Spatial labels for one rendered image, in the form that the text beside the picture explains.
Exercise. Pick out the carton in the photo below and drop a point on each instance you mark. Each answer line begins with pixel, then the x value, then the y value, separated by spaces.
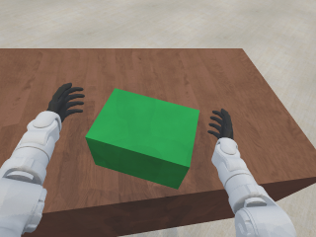
pixel 144 137

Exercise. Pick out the right robot hand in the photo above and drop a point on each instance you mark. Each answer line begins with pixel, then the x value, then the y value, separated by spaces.
pixel 226 129

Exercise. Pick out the right robot forearm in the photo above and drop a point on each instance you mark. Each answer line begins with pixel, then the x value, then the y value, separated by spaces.
pixel 241 187

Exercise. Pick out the left robot hand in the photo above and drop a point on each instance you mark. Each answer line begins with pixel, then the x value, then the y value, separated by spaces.
pixel 60 101

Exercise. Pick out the left robot upper arm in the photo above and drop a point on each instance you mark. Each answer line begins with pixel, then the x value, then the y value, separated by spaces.
pixel 21 206

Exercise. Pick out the left robot forearm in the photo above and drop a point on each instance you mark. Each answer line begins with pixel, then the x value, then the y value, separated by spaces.
pixel 29 160

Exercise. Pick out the pedestal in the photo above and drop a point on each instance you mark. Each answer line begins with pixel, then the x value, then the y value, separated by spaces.
pixel 87 200

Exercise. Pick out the right robot upper arm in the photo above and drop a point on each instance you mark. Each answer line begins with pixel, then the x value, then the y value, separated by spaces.
pixel 262 221

